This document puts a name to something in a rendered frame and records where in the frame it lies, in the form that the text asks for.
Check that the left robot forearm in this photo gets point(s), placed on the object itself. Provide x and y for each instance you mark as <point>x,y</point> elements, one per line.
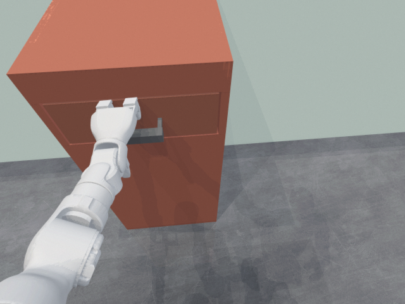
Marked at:
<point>95,192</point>

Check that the cabinet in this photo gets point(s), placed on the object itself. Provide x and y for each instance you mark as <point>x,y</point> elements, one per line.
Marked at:
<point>108,49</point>

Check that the drawer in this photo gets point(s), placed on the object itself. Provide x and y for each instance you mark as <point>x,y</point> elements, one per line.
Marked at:
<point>182,115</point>

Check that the robot left hand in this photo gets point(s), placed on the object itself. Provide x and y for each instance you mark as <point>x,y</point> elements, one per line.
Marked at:
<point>116,123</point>

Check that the handle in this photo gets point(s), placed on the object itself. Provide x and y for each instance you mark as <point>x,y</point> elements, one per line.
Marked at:
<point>150,135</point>

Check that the left robot upper arm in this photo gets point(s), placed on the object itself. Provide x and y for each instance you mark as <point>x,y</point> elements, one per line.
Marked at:
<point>65,256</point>

